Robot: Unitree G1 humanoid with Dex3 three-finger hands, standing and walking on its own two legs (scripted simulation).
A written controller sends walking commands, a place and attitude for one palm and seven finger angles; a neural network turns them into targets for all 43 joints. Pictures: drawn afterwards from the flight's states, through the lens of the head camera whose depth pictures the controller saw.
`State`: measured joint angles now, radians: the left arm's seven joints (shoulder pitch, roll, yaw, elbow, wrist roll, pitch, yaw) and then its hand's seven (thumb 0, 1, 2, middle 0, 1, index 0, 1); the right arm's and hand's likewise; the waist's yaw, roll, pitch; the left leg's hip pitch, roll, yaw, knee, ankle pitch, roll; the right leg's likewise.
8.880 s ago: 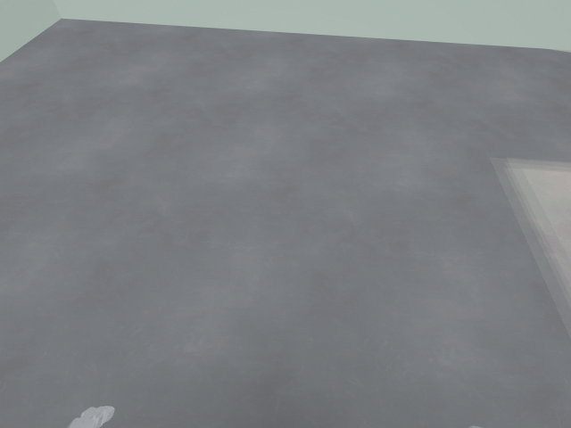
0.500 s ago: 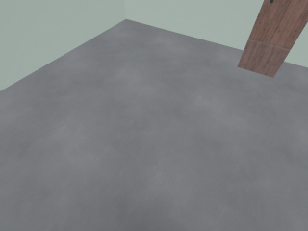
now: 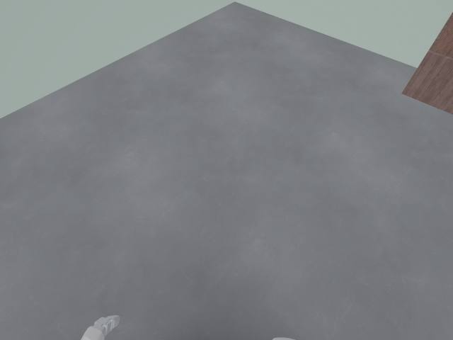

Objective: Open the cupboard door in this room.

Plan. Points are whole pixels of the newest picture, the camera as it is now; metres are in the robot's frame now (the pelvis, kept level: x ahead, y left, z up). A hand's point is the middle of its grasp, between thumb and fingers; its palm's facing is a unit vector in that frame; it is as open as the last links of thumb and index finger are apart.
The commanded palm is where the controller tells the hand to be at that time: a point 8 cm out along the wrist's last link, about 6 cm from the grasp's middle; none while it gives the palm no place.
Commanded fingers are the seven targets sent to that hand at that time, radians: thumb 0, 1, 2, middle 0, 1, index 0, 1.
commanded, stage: turn or walk to find it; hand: left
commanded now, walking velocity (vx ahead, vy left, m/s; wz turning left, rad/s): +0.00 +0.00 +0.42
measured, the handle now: out of the picture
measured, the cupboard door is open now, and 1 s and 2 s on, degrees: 0 0 0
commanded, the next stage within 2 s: none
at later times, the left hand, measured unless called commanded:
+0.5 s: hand out of the picture -0.05 +0.16 -0.17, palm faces +0.27 -0.93 -0.25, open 7.4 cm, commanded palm none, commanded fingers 0.00 0.90 0.90 -0.20 -0.30 -0.20 -0.30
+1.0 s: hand out of the picture -0.01 +0.18 -0.15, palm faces +0.42 -0.86 -0.29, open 7.4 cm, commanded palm none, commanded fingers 0.00 0.90 0.90 -0.20 -0.30 -0.20 -0.30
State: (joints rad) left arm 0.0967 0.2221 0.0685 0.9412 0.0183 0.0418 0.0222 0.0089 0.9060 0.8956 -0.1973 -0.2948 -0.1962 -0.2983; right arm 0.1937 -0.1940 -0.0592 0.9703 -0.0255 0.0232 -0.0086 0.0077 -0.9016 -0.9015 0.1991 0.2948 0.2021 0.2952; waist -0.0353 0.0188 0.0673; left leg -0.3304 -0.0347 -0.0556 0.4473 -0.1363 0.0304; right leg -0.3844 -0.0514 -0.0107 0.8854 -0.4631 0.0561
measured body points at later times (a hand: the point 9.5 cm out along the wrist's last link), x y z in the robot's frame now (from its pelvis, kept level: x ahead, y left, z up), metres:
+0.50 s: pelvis -0.03 -0.04 +0.00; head +0.03 -0.03 +0.44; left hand -0.07 +0.21 -0.15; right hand +0.11 -0.28 -0.16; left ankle -0.09 +0.09 -0.71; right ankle -0.02 -0.15 -0.74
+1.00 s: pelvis -0.02 -0.05 -0.01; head +0.03 -0.06 +0.43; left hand -0.04 +0.22 -0.13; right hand +0.15 -0.25 -0.17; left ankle -0.10 +0.07 -0.72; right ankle +0.02 -0.15 -0.74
